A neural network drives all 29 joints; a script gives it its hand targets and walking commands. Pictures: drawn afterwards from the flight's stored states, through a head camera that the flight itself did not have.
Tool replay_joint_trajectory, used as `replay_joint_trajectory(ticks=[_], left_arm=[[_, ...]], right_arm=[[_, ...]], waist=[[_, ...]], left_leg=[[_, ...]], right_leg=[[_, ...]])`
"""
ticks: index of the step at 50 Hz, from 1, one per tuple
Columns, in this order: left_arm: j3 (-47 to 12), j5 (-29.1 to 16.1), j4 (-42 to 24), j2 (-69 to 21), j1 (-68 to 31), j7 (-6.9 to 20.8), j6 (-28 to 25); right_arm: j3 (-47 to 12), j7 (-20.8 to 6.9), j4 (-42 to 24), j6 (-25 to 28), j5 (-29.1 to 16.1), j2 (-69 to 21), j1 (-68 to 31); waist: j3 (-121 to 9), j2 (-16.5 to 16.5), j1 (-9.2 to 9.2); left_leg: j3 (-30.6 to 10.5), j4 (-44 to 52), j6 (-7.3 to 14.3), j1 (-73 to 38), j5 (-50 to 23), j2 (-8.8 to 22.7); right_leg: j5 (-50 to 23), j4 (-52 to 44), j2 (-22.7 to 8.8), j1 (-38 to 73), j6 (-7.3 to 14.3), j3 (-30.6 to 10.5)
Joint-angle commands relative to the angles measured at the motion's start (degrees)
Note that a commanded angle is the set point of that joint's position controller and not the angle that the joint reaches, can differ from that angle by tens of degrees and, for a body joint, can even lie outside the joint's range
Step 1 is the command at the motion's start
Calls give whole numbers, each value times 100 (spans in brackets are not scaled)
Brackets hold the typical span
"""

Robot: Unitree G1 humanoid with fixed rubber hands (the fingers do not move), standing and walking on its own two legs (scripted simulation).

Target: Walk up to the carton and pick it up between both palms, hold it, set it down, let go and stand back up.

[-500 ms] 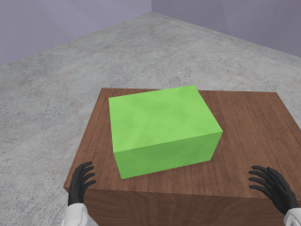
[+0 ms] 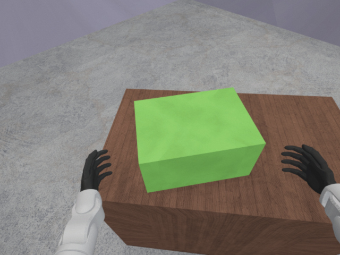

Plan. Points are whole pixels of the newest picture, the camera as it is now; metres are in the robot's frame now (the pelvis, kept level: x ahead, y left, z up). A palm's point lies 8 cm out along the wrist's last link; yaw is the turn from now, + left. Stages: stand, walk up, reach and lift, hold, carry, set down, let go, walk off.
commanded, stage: reach and lift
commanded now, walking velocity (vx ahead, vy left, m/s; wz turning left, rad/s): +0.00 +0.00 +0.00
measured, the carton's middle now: (191, 138) +0.47 +0.01 -0.03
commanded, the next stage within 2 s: none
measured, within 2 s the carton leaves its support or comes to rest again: neither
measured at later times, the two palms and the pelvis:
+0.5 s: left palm (86, 161) +0.30 +0.25 +0.06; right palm (304, 145) +0.40 -0.26 +0.06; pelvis -0.01 +0.00 +0.00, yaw +0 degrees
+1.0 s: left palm (86, 139) +0.35 +0.26 +0.08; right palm (290, 116) +0.47 -0.24 +0.08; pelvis +0.00 +0.00 +0.00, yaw +1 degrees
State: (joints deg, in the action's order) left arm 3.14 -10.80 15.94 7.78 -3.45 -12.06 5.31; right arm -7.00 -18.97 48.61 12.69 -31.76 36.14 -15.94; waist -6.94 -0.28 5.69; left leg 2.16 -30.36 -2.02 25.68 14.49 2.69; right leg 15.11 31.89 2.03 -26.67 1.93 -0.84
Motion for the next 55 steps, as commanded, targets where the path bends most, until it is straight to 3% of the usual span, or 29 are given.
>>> replay_joint_trajectory(ticks=[1,2,3,7,8,9,10,11,12,17,23,25,26,28,29,32,33,35,38,40,46,47,48,49,50,51,52,54,55], left_arm=[[189,-59,-1707,791,-2041,61,-186],[389,-4,-1701,778,-1821,41,-162],[283,-45,-1904,870,-1940,48,-74],[405,-89,-1680,928,-2051,56,88],[350,-238,-1814,977,-2591,82,128],[485,-194,-1739,1036,-2103,69,132],[521,-242,-1756,1179,-2564,84,143],[576,-240,-1388,1060,-1890,146,135],[602,-154,-1487,1199,-2248,202,159],[674,-243,-1233,1442,-3166,257,298],[714,-357,-1395,1466,-3509,262,414],[646,-331,-1356,1367,-3241,248,490],[620,-384,-1407,1598,-4074,241,583],[536,-362,-1159,1454,-3812,190,667],[433,-549,-1466,1487,-4315,162,717],[656,-346,-1231,1569,-3836,147,830],[539,-499,-1174,1522,-4177,190,923],[699,-449,-1200,1629,-4388,188,1020],[775,-389,-1670,1661,-4148,222,1003],[785,-351,-1360,1584,-4004,296,982],[561,-438,-1393,1518,-5020,211,1094],[672,-331,-1335,1466,-4203,215,1151],[492,-490,-1385,1452,-5273,252,1224],[773,-329,-1334,1602,-4455,240,1241],[654,-502,-1391,1688,-5231,241,1285],[747,-311,-1085,1533,-4429,235,1304],[739,-355,-1616,1656,-4952,252,1265],[836,-286,-1274,1587,-4693,263,1204],[763,-323,-1395,1721,-5172,267,1165]], right_arm=[[1021,134,-1171,339,-33,2388,-2395],[761,113,-1063,251,-47,2257,-2104],[969,121,-1099,203,27,2483,-2369],[754,115,-1360,-29,17,2239,-2637],[842,143,-1616,-79,52,2363,-3071],[830,159,-1586,-68,35,2148,-2644],[952,198,-1642,-100,136,2324,-3101],[712,180,-1427,-134,173,2172,-2541],[722,219,-1378,-189,192,2236,-2853],[750,309,-1439,-405,290,2049,-3626],[769,390,-1427,-548,164,2283,-3907],[801,401,-1318,-637,247,2221,-3676],[984,414,-1246,-745,280,2421,-4421],[959,373,-1181,-833,280,2242,-4113],[941,372,-1512,-862,242,2437,-4695],[721,380,-1145,-960,234,2183,-4201],[948,385,-979,-1058,241,2384,-4539],[929,422,-1130,-1120,371,2379,-4966],[910,542,-1751,-979,299,2340,-4867],[963,583,-1686,-1000,364,2403,-4781],[1072,482,-1176,-1147,362,2499,-5548],[969,406,-1017,-1216,345,2366,-4877],[1105,447,-1118,-1259,398,2571,-5741],[821,475,-1284,-1262,394,2443,-5261],[1036,495,-1255,-1285,299,2651,-5957],[757,514,-1079,-1270,264,2378,-5401],[1011,556,-1552,-1206,302,2500,-5832],[961,556,-1296,-1197,345,2351,-5648],[1035,560,-1337,-1204,379,2423,-5922]], waist=[[-2636,517,-262],[-2441,756,-64],[-2697,571,-203],[-2647,873,70],[-2758,1088,16],[-2907,971,142],[-3060,1002,95],[-2811,1204,103],[-2990,1094,161],[-2912,1043,156],[-3468,905,230],[-3267,1019,219],[-3392,672,226],[-3528,682,224],[-3845,888,175],[-3813,871,339],[-3649,786,181],[-3603,991,323],[-4481,1100,327],[-4415,1243,289],[-4391,604,270],[-4352,822,351],[-4437,791,216],[-4438,1185,407],[-4485,1057,274],[-4436,1146,443],[-4760,975,297],[-4707,1025,429],[-4896,979,346]], left_leg=[[-32,193,6,-1010,-2102,-244],[1,231,27,-929,-2023,-244],[-35,259,27,-920,-2029,-239],[71,393,79,-676,-1618,-233],[78,448,118,-517,-1449,-216],[66,467,117,-660,-1695,-256],[87,414,98,-632,-1797,-251],[29,449,108,-419,-1862,-283],[65,533,94,-260,-1929,-313],[102,748,126,-26,-1256,-317],[113,627,79,-112,-1750,-289],[152,734,64,-198,-1685,-290],[98,705,41,-198,-1407,-281],[75,686,68,-350,-1418,-237],[140,668,38,-414,-1517,-203],[79,534,0,-503,-2081,-229],[80,600,16,-344,-1903,-266],[17,721,43,-198,-1734,-251],[85,576,-45,-95,-2395,-330],[107,681,-20,45,-2505,-326],[-10,523,-129,-667,-2473,-181],[-31,567,-121,-837,-2729,-185],[-13,555,-98,-622,-2450,-145],[3,539,-33,-718,-2766,-185],[37,585,-23,-284,-2406,-234],[4,536,-34,-407,-2903,-246],[0,509,-71,-388,-2872,-270],[24,474,-81,-369,-3025,-226],[18,508,-75,-232,-2791,-254]], right_leg=[[-3223,-366,61,1525,-148,-116],[-3307,-388,99,1610,-164,-160],[-3286,-374,39,1555,-189,-177],[-2750,-556,59,1705,-204,-190],[-2598,-540,75,1685,-235,-172],[-2975,-479,38,1866,-219,-188],[-3076,-449,-10,1920,-269,-180],[-3307,-493,-6,2174,-337,-258],[-3721,-403,-46,2371,-372,-320],[-3107,-536,-97,2342,-414,-310],[-3668,-472,-108,2428,-473,-326],[-3191,-574,-3,2257,-451,-253],[-2816,-563,-79,2027,-428,-233],[-2510,-666,53,1970,-368,-127],[-2613,-624,109,1848,-357,-30],[-3361,-534,66,2077,-393,-64],[-3249,-556,4,2097,-400,-129],[-3052,-570,49,2103,-444,-60],[-4601,-329,-13,2846,-558,-157],[-4837,-294,54,3074,-570,-114],[-3492,-567,180,1782,-395,104],[-3681,-610,238,1945,-384,138],[-3580,-590,153,1781,-391,104],[-4043,-542,241,2069,-430,146],[-4116,-496,117,2181,-457,96],[-4492,-414,212,2425,-472,74],[-4605,-411,123,2408,-520,69],[-4760,-360,157,2488,-491,14],[-4752,-338,134,2455,-499,34]])
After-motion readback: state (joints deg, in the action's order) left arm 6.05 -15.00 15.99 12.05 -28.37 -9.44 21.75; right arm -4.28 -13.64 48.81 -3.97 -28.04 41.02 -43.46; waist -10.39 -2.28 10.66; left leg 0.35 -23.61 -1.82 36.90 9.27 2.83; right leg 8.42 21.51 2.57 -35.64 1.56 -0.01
